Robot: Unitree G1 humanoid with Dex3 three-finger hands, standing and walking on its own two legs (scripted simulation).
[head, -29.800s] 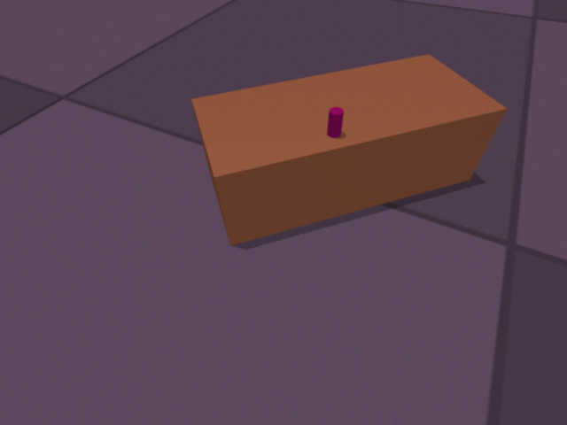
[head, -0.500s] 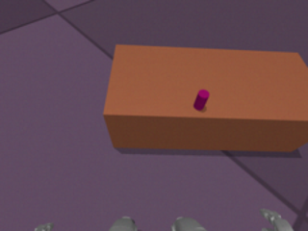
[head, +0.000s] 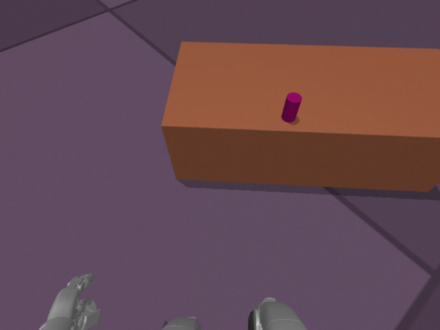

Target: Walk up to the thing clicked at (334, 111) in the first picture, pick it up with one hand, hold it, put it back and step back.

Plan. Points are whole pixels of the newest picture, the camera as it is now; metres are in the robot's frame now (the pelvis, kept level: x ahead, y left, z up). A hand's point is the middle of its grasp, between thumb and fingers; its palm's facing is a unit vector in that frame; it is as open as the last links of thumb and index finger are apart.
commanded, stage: step back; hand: right
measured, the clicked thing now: (291, 107) +0.87 -0.23 -0.28
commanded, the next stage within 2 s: stand in 1.92 s
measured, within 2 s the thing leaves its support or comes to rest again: neither
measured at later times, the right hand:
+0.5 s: hand out of the picture -0.05 -0.32 -0.14, palm faces +0.00 +0.93 -0.36, open 7.4 cm
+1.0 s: hand out of the picture -0.16 -0.30 -0.14, palm faces -0.05 +0.94 -0.33, open 7.4 cm
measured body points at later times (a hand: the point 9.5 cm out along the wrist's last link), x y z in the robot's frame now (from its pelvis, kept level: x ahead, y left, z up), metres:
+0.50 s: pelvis -0.17 -0.05 +0.01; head -0.13 -0.07 +0.46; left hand -0.11 +0.27 -0.09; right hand -0.05 -0.36 -0.11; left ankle -0.15 +0.12 -0.63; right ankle -0.16 -0.16 -0.72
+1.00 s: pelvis -0.25 -0.05 +0.01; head -0.25 -0.06 +0.46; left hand -0.22 +0.27 -0.10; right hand -0.15 -0.35 -0.12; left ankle -0.24 +0.09 -0.70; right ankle -0.22 -0.15 -0.72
